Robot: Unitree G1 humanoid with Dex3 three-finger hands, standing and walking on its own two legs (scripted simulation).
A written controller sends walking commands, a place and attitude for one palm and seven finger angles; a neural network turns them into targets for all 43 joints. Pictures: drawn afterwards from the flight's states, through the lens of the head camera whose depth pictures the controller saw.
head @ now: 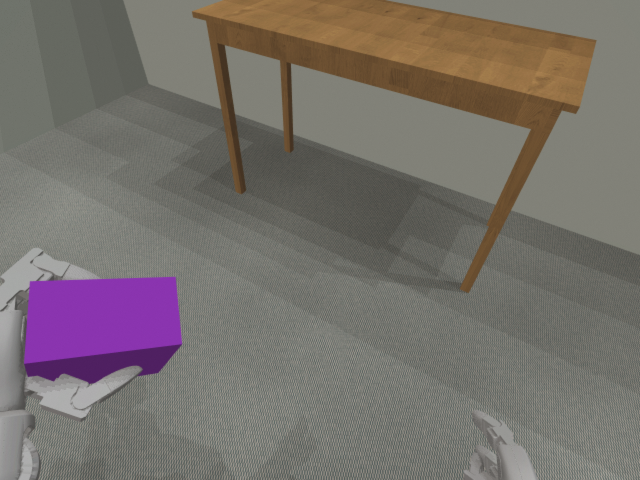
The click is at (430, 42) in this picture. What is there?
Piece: table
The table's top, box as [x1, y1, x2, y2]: [192, 0, 596, 113]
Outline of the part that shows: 192,11 193,17 574,113 579,107 596,40 386,0 222,0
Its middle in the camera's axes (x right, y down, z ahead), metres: +0.22 -0.71 +1.30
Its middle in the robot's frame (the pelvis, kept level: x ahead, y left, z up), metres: +1.46 -0.13 +0.04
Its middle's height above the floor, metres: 0.81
